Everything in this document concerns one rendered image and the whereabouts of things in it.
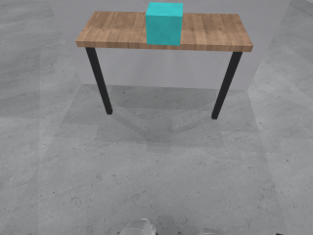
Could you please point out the left robot thigh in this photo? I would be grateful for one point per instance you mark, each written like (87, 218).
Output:
(139, 227)

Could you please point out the table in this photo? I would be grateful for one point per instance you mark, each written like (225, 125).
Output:
(199, 32)

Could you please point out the carton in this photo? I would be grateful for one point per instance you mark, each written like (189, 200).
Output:
(164, 23)

